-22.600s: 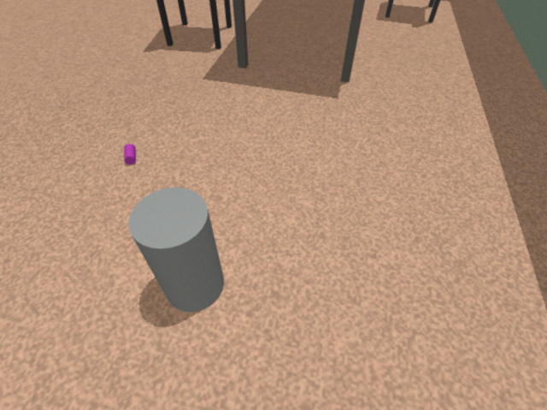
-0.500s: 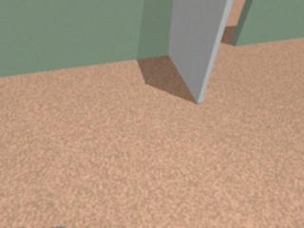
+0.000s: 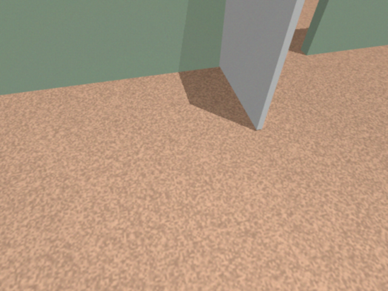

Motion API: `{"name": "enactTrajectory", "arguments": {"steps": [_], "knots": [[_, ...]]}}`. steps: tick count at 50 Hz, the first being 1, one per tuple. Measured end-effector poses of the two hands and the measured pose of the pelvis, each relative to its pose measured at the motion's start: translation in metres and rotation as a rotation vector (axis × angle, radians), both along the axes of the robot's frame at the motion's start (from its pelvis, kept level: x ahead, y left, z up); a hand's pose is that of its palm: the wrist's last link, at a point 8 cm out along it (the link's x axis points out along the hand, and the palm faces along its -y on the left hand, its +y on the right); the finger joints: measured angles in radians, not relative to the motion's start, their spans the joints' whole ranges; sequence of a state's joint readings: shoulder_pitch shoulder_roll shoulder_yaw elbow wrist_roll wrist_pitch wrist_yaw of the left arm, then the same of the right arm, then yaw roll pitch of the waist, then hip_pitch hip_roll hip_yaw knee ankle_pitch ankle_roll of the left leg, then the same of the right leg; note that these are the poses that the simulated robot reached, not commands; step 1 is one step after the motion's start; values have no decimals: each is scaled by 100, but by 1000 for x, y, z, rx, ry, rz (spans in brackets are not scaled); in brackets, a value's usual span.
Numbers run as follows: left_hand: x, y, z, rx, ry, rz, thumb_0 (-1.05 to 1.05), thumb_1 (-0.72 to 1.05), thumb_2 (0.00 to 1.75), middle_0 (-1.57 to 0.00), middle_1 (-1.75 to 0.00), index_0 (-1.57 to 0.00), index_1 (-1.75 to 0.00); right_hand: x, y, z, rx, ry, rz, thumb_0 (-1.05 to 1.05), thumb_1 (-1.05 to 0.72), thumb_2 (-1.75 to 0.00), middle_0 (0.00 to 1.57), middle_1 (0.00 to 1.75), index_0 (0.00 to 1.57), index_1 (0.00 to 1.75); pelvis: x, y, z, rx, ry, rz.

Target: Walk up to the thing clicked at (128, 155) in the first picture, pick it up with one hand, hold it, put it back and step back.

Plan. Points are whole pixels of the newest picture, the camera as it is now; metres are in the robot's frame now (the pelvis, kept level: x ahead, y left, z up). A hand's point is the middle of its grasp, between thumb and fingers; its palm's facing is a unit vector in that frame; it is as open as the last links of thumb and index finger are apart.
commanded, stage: stand
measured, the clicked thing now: out of the picture -0.89 -1.15 -0.75
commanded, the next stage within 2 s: walk up in 0.56 s
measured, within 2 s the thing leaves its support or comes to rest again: neither
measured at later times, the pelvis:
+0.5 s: pelvis +0.01 +0.00 +0.00, yaw +0 degrees
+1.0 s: pelvis +0.00 -0.01 -0.03, yaw -17 degrees
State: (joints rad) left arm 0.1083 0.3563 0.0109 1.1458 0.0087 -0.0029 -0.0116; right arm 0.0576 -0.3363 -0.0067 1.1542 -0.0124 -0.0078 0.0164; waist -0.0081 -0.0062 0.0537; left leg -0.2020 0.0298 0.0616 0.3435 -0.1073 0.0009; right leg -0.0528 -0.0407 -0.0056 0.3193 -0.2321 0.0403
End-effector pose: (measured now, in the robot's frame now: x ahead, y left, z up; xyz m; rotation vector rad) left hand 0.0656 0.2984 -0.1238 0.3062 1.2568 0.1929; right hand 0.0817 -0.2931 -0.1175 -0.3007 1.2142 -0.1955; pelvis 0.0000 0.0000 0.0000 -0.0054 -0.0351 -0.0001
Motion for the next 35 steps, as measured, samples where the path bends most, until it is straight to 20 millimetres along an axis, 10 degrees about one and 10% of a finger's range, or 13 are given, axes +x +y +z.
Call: {"name": "enactTrajectory", "arguments": {"steps": [35], "knots": [[11, 15, -5, 32, 35, -111, 0, 91, 90, -20, -30, -21, -30, -3, -12, 0, -23, -78, -101, 0, -90, -90, 21, 30, 21, 30, 1, 13, -12, 2, 16, -99]]}}
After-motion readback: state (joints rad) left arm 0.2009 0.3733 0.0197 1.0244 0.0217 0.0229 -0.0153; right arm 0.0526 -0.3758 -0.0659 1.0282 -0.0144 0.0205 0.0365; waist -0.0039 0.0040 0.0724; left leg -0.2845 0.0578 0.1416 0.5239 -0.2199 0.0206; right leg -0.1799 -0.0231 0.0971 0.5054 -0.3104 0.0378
